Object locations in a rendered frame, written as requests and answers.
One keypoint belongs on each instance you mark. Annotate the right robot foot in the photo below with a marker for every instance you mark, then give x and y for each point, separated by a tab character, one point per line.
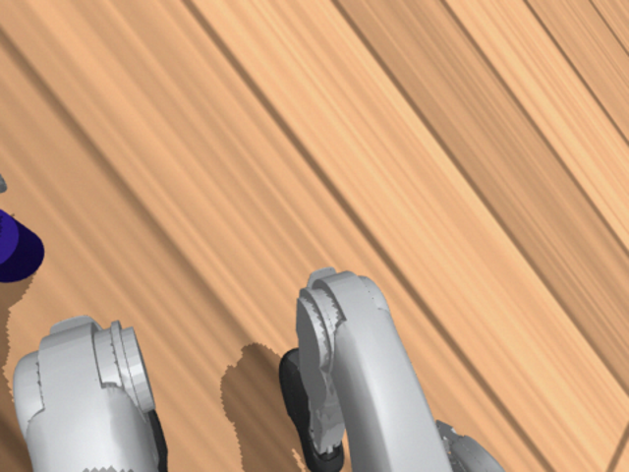
297	406

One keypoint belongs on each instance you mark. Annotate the left robot foot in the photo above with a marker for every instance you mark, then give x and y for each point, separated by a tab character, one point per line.
159	441

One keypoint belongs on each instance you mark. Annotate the mug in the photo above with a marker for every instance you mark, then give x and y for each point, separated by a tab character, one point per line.
21	251

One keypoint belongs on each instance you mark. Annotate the right robot hand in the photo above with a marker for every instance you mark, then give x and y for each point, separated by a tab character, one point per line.
466	455

